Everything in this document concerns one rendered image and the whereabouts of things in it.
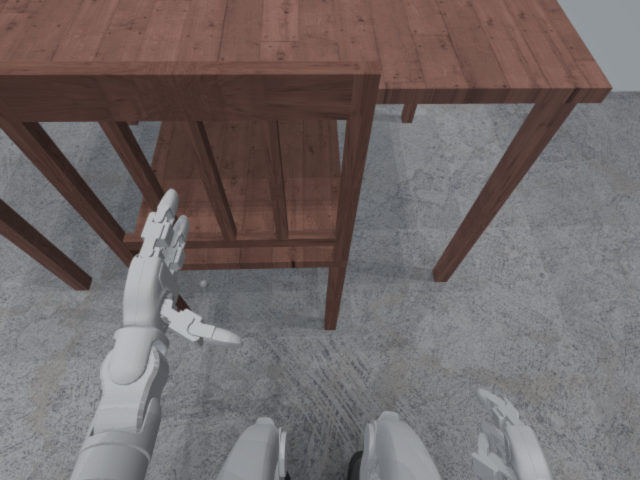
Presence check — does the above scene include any table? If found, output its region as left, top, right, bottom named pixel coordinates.
left=0, top=0, right=613, bottom=291

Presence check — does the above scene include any chair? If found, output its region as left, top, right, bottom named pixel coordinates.
left=0, top=61, right=381, bottom=330

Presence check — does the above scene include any left robot hand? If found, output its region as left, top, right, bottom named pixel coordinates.
left=123, top=189, right=243, bottom=348

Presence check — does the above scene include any robot right shin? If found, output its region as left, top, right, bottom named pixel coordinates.
left=359, top=411, right=399, bottom=480

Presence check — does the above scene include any left robot forearm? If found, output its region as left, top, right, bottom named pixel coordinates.
left=69, top=325, right=169, bottom=480

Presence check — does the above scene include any right robot hand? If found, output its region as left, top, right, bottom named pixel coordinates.
left=472, top=389, right=554, bottom=480

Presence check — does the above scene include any right robot thigh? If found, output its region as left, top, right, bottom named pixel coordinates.
left=363, top=418, right=443, bottom=480

